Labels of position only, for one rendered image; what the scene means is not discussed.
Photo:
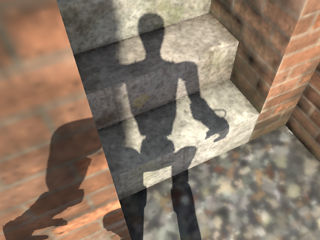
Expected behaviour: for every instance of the stairs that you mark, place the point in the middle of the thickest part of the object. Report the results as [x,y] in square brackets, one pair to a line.
[156,74]

